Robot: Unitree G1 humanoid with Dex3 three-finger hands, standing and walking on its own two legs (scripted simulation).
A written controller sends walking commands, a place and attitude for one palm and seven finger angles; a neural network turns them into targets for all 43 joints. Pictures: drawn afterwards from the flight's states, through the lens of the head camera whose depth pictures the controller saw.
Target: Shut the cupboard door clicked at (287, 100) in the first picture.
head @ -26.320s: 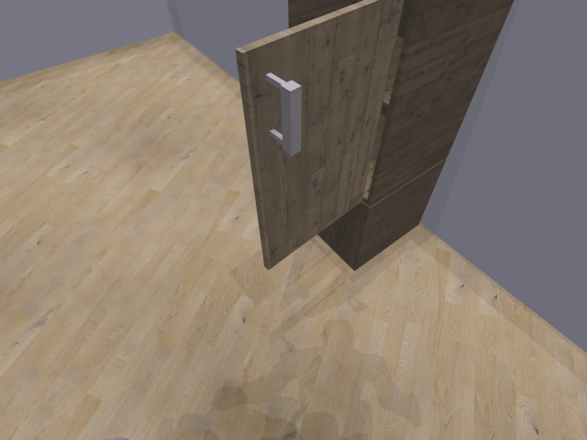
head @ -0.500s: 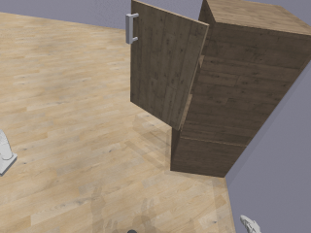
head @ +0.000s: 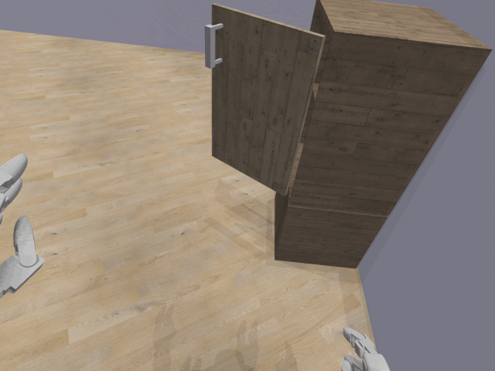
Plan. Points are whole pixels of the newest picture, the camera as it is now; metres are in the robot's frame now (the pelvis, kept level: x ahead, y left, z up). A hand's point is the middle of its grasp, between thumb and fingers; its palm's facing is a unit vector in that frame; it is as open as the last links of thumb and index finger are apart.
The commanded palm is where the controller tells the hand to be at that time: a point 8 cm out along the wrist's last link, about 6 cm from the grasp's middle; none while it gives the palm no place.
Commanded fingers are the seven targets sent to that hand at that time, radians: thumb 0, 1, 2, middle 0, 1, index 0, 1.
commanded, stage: stop stepping back and stand still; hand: left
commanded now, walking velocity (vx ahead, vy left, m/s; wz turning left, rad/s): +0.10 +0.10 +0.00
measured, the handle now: (214, 45) +1.02 +0.14 +0.14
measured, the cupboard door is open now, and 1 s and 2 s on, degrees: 58 58 58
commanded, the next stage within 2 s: let the arm hang, fingers relaxed in 0.60 s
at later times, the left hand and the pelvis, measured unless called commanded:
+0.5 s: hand (12, 244) +0.22 +0.29 +0.17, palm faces +0.43 -0.75 -0.51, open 7.4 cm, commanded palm +0.15 +0.33 +0.17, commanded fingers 0.00 0.90 0.90 -0.20 -0.30 -0.20 -0.30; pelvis +0.01 +0.03 -0.01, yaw +1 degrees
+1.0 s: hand out of the picture +0.04 +0.23 -0.17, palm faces -0.03 -0.98 -0.17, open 7.3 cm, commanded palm none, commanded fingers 0.00 0.90 0.90 -0.20 -0.30 -0.20 -0.30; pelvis -0.02 +0.06 -0.01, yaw +2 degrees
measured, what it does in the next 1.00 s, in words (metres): steps on the spot: right foot, then left foot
